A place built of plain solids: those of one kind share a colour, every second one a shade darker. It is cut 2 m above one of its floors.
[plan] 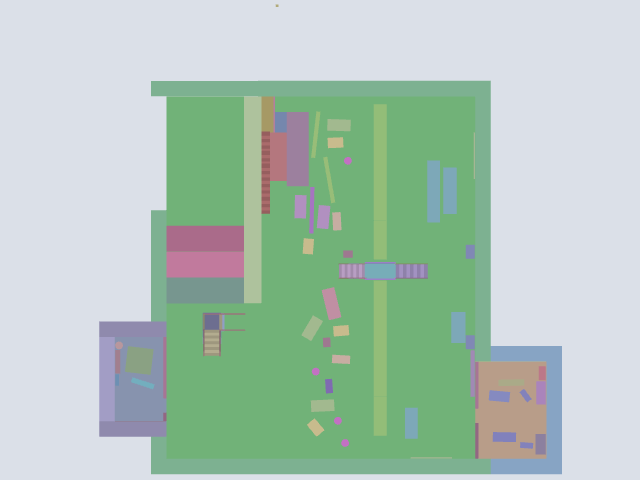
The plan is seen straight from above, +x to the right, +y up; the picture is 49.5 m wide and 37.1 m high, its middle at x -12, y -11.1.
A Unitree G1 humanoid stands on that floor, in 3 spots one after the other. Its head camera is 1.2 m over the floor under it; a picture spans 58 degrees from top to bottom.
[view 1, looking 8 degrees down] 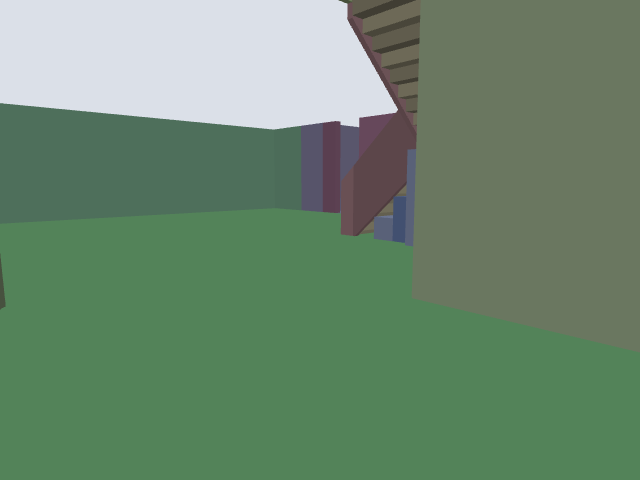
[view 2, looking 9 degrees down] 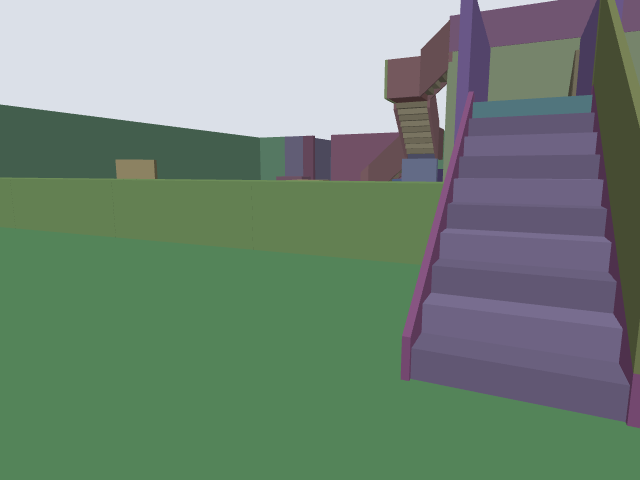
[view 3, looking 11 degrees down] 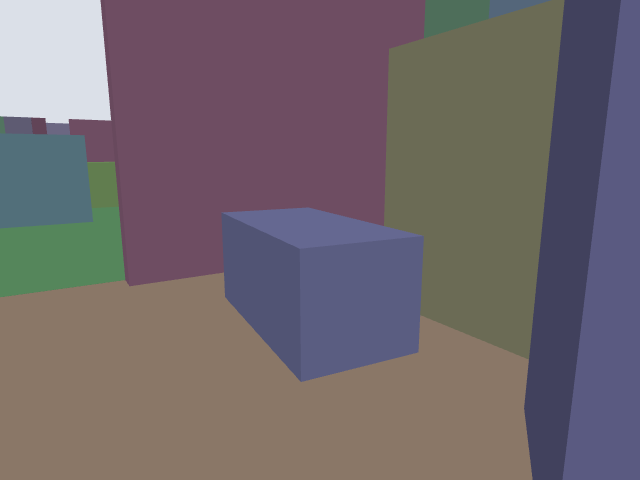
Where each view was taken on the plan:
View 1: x -12.92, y -13.50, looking -133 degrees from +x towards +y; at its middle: floor_hallground_brick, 8.62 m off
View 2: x -1.30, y -13.50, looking -155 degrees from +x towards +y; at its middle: conveyor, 6.19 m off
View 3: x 4.50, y -24.70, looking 148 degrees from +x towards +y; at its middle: desk_leanto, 2.42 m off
